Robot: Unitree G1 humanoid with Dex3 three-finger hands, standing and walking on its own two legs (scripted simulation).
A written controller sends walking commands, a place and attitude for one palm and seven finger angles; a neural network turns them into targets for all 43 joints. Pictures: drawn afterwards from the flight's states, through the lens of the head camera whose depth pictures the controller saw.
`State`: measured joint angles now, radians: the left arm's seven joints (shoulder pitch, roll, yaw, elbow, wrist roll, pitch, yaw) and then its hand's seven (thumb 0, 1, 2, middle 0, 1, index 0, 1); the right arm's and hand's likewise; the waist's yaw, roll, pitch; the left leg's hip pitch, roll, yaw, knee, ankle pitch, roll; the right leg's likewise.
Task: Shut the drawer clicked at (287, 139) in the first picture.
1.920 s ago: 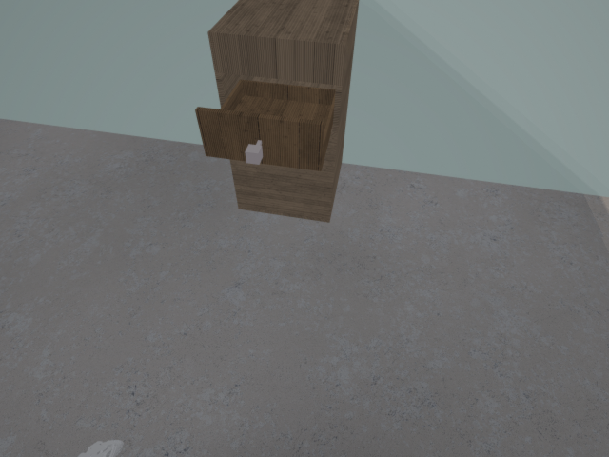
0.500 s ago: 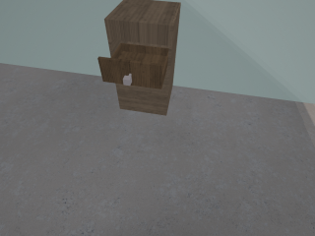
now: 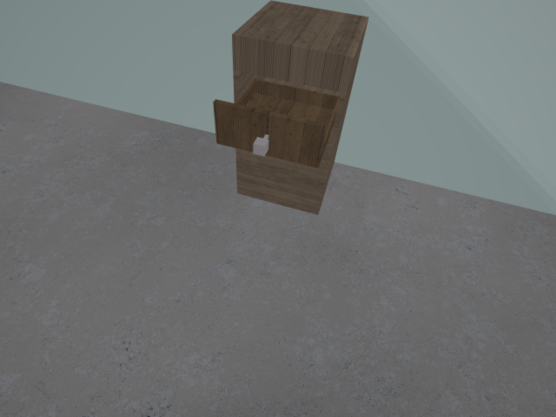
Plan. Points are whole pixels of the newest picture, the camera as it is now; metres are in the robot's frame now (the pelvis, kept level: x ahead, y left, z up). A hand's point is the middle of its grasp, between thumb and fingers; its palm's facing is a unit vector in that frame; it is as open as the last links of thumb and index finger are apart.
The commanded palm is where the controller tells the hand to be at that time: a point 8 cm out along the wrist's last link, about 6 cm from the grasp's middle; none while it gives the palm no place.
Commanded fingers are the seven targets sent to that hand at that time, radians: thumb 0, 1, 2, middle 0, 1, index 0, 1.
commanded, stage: walk to a spot facing it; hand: left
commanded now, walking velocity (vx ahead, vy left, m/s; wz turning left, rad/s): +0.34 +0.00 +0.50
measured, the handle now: (263, 143) +0.97 +0.10 -0.20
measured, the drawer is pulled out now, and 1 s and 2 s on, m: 0.24 0.24 0.24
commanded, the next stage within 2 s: turn to face it in 0.50 s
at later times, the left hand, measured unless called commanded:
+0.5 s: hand (126, 404) +0.18 +0.26 -0.18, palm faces +0.12 -0.98 -0.14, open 7.3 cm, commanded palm none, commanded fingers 0.00 0.90 0.90 -0.20 -0.30 -0.20 -0.30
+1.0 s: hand (166, 315) +0.33 +0.24 -0.17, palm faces -0.02 -0.98 -0.21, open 7.3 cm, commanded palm none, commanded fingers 0.00 0.90 0.90 -0.20 -0.30 -0.20 -0.30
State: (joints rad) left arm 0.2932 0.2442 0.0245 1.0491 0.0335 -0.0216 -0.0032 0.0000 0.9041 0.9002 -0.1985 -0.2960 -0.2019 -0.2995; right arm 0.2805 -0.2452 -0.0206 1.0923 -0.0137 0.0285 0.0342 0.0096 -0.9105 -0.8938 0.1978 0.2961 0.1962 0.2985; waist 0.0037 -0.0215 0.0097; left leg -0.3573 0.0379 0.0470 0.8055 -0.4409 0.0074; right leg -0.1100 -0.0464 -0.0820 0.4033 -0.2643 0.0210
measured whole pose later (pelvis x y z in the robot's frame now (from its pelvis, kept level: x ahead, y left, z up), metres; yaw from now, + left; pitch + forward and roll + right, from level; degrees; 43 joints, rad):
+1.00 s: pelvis +0.29 +0.06 +0.00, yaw -5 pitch +0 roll +1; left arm 0.26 0.15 0.05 1.04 0.02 -0.01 0.01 0.00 0.91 0.90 -0.20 -0.30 -0.20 -0.30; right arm 0.16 -0.17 -0.05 0.99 -0.02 0.01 -0.03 0.00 -0.91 -0.89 0.19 0.30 0.19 0.30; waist 0.01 0.01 0.05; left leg -0.53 0.10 -0.02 1.02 -0.33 -0.05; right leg -0.31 0.10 -0.04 0.44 -0.13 -0.13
